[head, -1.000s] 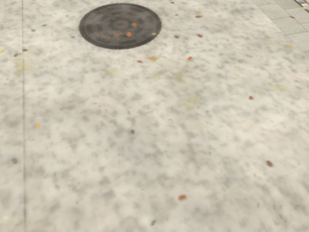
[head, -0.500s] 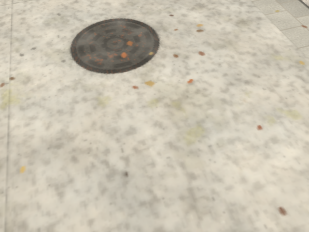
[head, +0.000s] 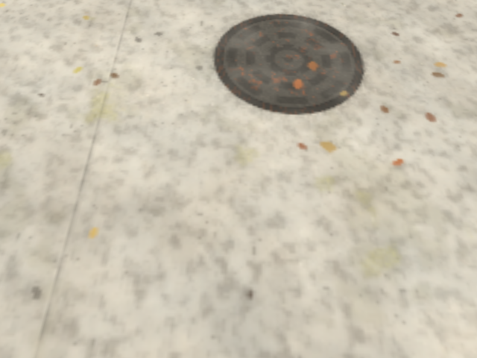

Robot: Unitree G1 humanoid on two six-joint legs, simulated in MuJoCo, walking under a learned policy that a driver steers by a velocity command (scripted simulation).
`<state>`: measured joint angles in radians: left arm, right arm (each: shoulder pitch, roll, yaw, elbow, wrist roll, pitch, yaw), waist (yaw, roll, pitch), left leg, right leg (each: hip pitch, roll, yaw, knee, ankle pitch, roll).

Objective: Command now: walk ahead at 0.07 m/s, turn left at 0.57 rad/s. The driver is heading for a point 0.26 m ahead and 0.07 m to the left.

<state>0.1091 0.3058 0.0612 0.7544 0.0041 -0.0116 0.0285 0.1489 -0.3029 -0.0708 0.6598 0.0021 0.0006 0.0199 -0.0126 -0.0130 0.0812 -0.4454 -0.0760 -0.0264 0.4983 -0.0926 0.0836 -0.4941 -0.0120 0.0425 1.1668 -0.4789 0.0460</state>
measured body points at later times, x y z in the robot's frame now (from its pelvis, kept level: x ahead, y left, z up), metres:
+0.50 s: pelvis +0.05 -0.05 +0.01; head +0.08 -0.07 +0.46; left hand +0.12 +0.23 -0.09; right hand +0.26 -0.30 -0.10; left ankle +0.01 +0.09 -0.68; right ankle +0.09 -0.17 -0.73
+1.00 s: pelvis +0.05 -0.03 +0.01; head +0.05 -0.03 +0.46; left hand +0.08 +0.25 -0.13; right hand +0.20 -0.26 -0.12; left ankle +0.01 +0.09 -0.73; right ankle +0.09 -0.17 -0.73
